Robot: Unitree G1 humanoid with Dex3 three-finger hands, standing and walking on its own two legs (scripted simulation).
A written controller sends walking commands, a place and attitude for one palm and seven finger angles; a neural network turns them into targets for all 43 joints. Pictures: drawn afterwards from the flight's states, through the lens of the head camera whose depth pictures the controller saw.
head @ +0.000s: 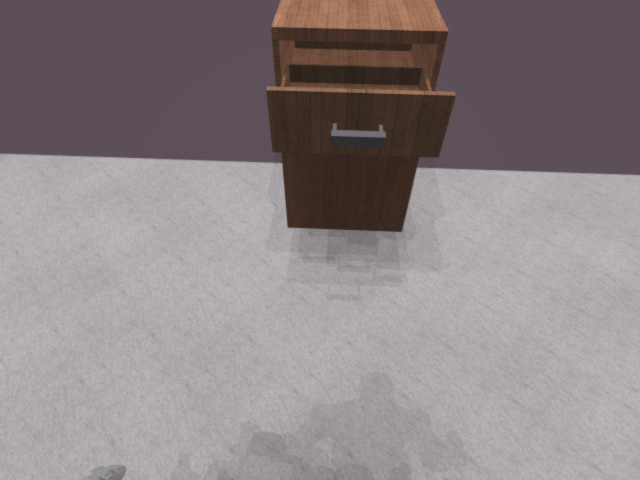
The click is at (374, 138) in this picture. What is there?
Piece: drawer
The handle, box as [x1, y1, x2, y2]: [331, 123, 385, 146]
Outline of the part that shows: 333,123 333,129 331,130 331,145 384,146 385,132 382,130 382,125 379,125 378,131 337,130 336,123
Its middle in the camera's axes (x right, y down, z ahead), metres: +0.09 -0.27 +0.98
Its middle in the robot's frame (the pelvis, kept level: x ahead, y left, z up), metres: +0.91 -0.04 -0.07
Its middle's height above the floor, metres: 0.71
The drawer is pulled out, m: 0.30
